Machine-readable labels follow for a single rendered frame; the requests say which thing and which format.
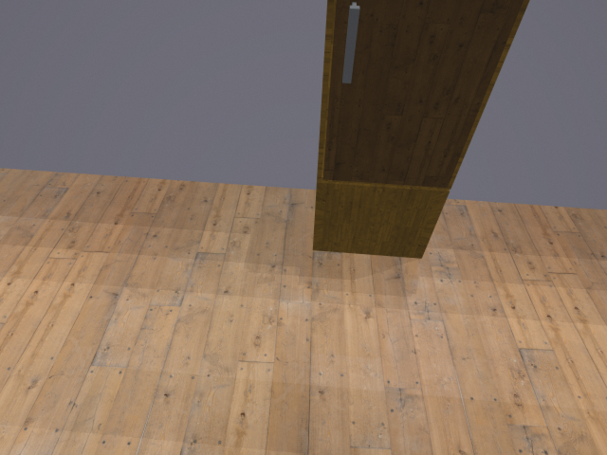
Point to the handle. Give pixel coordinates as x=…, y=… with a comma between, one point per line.
x=351, y=38

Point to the cupboard door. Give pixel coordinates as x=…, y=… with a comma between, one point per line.
x=421, y=71

